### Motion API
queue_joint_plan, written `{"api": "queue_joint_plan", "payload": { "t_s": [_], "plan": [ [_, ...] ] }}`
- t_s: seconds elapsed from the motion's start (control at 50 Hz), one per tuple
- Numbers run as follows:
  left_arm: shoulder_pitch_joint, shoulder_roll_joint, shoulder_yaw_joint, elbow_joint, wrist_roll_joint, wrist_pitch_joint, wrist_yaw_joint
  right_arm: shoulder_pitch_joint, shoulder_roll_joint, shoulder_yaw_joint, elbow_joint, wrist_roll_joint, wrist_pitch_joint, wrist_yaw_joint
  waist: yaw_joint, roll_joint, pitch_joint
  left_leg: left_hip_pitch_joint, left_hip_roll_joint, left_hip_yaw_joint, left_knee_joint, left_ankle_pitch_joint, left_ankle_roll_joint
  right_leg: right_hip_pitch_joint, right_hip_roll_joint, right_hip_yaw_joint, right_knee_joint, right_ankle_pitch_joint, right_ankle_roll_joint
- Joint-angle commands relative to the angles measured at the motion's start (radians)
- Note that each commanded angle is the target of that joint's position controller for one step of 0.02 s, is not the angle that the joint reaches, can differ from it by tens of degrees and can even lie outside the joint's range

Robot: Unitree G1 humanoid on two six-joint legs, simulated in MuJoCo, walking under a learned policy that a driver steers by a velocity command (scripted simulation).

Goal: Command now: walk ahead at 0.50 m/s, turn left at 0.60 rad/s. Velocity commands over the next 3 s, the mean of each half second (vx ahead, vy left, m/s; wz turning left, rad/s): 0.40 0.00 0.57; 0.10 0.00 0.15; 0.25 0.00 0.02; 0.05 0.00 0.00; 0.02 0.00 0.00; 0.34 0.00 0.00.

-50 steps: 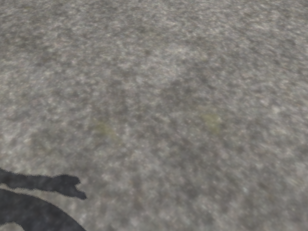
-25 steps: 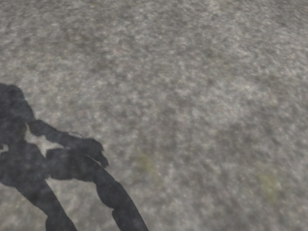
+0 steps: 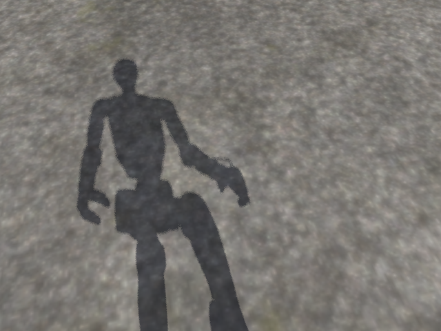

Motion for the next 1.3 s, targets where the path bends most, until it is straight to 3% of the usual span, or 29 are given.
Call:
{"api": "queue_joint_plan", "payload": {
  "t_s": [0.02,0.1,0.18,0.24,0.26,0.28,0.3,0.32,0.34,0.36,0.38,0.42,0.54,0.66,0.72,0.74,0.76,0.78,0.8,0.9,1.0,1.1,1.14,1.16,1.18,1.2,1.22,1.26,1.3],
  "plan": [
    [-0.042,0.156,0.039,-0.050,-0.001,-0.016,0.006,-0.034,-0.030,-0.004,-0.086,-0.004,-0.010,0.007,-0.013,-0.120,-0.008,-0.131,0.056,-0.036,-0.090,0.106,-0.013,0.100,-0.297,0.187,-0.203,0.220,-0.166],
    [-0.030,0.180,0.042,-0.030,-0.007,-0.002,0.012,-0.145,-0.011,0.007,-0.103,-0.003,-0.024,0.033,0.027,-0.110,0.021,-0.071,0.039,0.031,-0.322,0.295,-0.002,0.119,-0.263,0.035,-0.206,0.281,-0.128],
    [0.019,0.216,0.053,-0.002,-0.026,0.019,0.013,-0.236,-0.013,0.008,-0.140,0.002,-0.025,0.057,0.046,-0.112,0.054,-0.037,0.013,0.089,-0.457,0.264,0.034,0.209,-0.297,-0.029,-0.179,0.358,-0.104],
    [0.012,0.262,0.067,-0.002,-0.043,0.038,0.021,-0.160,-0.071,-0.022,-0.139,-0.008,-0.017,0.061,-0.030,-0.154,-0.016,0.130,-0.076,0.163,-0.492,0.113,0.097,0.270,-0.302,-0.086,0.019,0.814,-0.075],
    [-0.009,0.263,0.066,-0.009,-0.047,0.048,0.026,-0.025,-0.112,-0.047,-0.106,-0.011,-0.015,0.057,-0.111,-0.142,-0.078,0.300,-0.122,0.181,-0.551,0.145,0.128,0.234,-0.276,-0.112,0.208,0.916,-0.051],
    [-0.009,0.233,0.054,-0.021,-0.040,0.046,0.031,0.138,-0.172,-0.079,-0.063,-0.013,-0.009,0.040,-0.193,-0.097,-0.159,0.573,-0.122,0.125,-0.608,0.272,0.166,0.069,-0.232,-0.124,0.465,0.788,-0.002],
    [0.080,0.095,0.011,-0.076,0.021,0.032,0.021,0.145,-0.295,-0.096,-0.063,-0.017,-0.007,0.020,-0.091,0.202,-0.253,0.962,0.161,-0.323,-0.567,0.527,0.312,-0.382,-0.081,-0.103,0.854,-0.165,0.070],
    [0.065,0.127,-0.001,-0.092,0.007,0.002,0.010,0.138,-0.279,-0.082,-0.118,-0.021,-0.021,0.026,-0.114,0.183,-0.477,1.053,0.316,-0.714,-0.699,0.522,0.464,-0.510,0.023,0.129,1.080,-0.474,0.086],
    [-0.051,0.202,0.019,-0.112,-0.031,-0.008,0.004,0.104,-0.209,-0.060,-0.117,-0.027,-0.031,0.034,-0.150,0.052,-0.399,0.983,0.270,-0.553,-0.713,0.613,0.402,-0.563,-0.040,0.199,1.084,-0.387,0.072],
    [-0.089,0.185,0.012,-0.127,-0.033,-0.012,0.008,0.064,-0.174,-0.050,-0.104,-0.016,-0.037,0.034,-0.117,0.010,-0.271,0.843,0.220,-0.414,-0.708,0.663,0.358,-0.570,-0.073,0.182,1.005,-0.311,0.063],
    [-0.086,0.179,0.013,-0.111,-0.013,-0.007,0.020,0.013,-0.149,-0.044,-0.103,-0.005,-0.037,0.030,-0.078,-0.051,-0.187,0.703,0.172,-0.330,-0.720,0.672,0.316,-0.541,-0.107,0.175,0.928,-0.258,0.070],
    [-0.051,0.195,0.021,-0.097,-0.006,0.023,0.025,-0.064,-0.122,-0.030,-0.116,-0.025,-0.031,0.021,-0.017,-0.015,-0.141,0.499,0.141,-0.252,-0.769,0.727,0.295,-0.411,-0.131,0.169,0.859,-0.202,0.080],
    [-0.073,0.114,-0.002,-0.088,0.004,0.060,0.031,-0.073,-0.124,-0.022,-0.052,-0.027,-0.025,-0.005,-0.011,0.025,-0.159,0.393,0.079,-0.105,-0.780,0.789,0.260,-0.328,-0.103,0.138,0.581,-0.010,0.121],
    [-0.184,0.120,-0.002,-0.110,-0.006,0.061,0.016,-0.055,-0.103,-0.004,0.003,-0.038,-0.007,-0.005,-0.064,0.048,-0.123,0.431,0.098,-0.142,-0.748,0.605,0.231,-0.254,-0.081,0.146,0.329,0.074,0.100],
    [-0.160,0.115,0.002,-0.106,0.005,0.051,0.006,-0.074,-0.072,0.013,0.026,-0.024,-0.004,0.000,-0.029,0.049,-0.106,0.428,0.086,-0.176,-0.665,0.502,0.191,-0.144,-0.060,0.129,0.134,0.113,0.051],
    [-0.149,0.126,0.003,-0.104,0.017,0.045,0.006,-0.047,-0.052,0.021,0.037,-0.028,-0.008,0.000,-0.024,0.019,-0.109,0.402,0.046,-0.173,-0.643,0.408,0.144,-0.047,-0.090,0.162,0.042,0.323,0.027],
    [-0.145,0.183,0.011,-0.115,0.028,0.042,0.014,0.010,-0.029,0.029,0.039,-0.055,-0.018,0.000,-0.065,-0.073,-0.150,0.361,-0.028,-0.134,-0.581,0.247,0.092,0.068,-0.203,0.261,0.073,0.646,-0.014],
    [-0.168,0.169,0.005,-0.113,0.031,0.050,0.018,0.113,-0.021,0.028,0.069,-0.053,-0.019,-0.004,-0.118,-0.193,-0.190,0.310,-0.084,-0.082,-0.565,0.001,0.041,0.129,-0.275,0.319,0.117,0.702,-0.120],
    [-0.177,0.107,-0.007,-0.107,0.016,0.057,0.014,0.078,-0.042,0.029,0.074,-0.054,-0.012,-0.009,-0.090,-0.214,-0.190,0.340,-0.071,-0.059,-0.581,-0.038,0.008,0.087,-0.278,0.348,0.095,0.583,-0.157],
    [-0.182,0.111,-0.008,-0.092,0.004,0.054,-0.003,-0.004,-0.059,0.021,0.082,-0.039,0.039,-0.014,-0.049,-0.113,-0.122,0.393,-0.069,-0.072,-0.659,0.076,0.043,0.002,-0.127,0.208,0.112,0.197,-0.040],
    [-0.143,0.120,-0.001,-0.079,-0.017,0.052,0.010,0.010,-0.038,0.020,0.092,-0.021,0.008,-0.008,-0.033,-0.096,0.005,0.240,-0.076,-0.068,-0.638,-0.240,0.099,-0.035,-0.125,0.266,0.089,-0.321,-0.091],
    [-0.051,0.161,0.018,-0.062,-0.029,0.026,0.013,0.023,-0.020,0.015,0.088,-0.016,-0.061,0.007,-0.034,-0.182,-0.043,0.186,-0.078,0.011,-0.506,-0.086,0.086,0.083,-0.302,0.547,0.021,-0.129,-0.218],
    [-0.132,0.158,0.018,-0.092,-0.036,0.030,0.009,0.084,-0.018,0.010,0.118,-0.017,-0.071,0.015,-0.084,-0.160,-0.060,0.328,-0.073,0.008,-0.611,-0.027,0.098,0.009,-0.262,0.445,0.084,0.114,-0.189],
    [-0.226,0.144,0.014,-0.126,-0.039,0.028,0.003,0.171,-0.032,0.002,0.157,-0.016,-0.071,0.018,-0.136,-0.115,-0.069,0.507,-0.055,-0.042,-0.711,0.057,0.113,-0.121,-0.195,0.319,0.195,0.305,-0.144],
    [-0.295,0.097,0.002,-0.163,-0.034,0.016,-0.003,0.273,-0.109,-0.023,0.195,-0.012,-0.065,0.013,-0.166,0.039,-0.092,0.721,0.048,-0.202,-0.777,0.248,0.138,-0.319,-0.071,0.134,0.439,0.350,-0.067],
    [-0.299,0.094,0.000,-0.184,-0.020,-0.001,-0.008,0.313,-0.158,-0.037,0.201,-0.006,-0.056,0.015,-0.169,0.191,-0.038,0.885,0.186,-0.396,-0.787,0.503,0.216,-0.628,0.012,0.043,0.590,-0.102,-0.010],
    [-0.293,0.123,0.010,-0.173,-0.023,-0.005,-0.013,0.306,-0.091,-0.014,0.192,-0.019,-0.051,0.012,-0.159,0.132,0.013,0.920,0.257,-0.432,-0.754,0.691,0.275,-0.781,-0.010,0.076,0.725,-0.383,0.006],
    [-0.302,0.072,-0.005,-0.176,-0.039,0.002,-0.028,0.280,-0.051,0.003,0.180,-0.026,-0.042,0.004,-0.136,0.032,0.035,0.951,0.239,-0.318,-0.732,0.844,0.255,-0.891,-0.049,0.101,0.798,-0.352,0.006],
    [-0.358,0.042,-0.018,-0.203,-0.033,0.003,-0.042,0.206,-0.036,0.016,0.167,-0.016,-0.023,-0.012,-0.109,0.023,0.064,0.818,0.173,-0.207,-0.792,0.842,0.186,-0.787,-0.066,0.048,0.603,-0.192,0.022]
  ]
}}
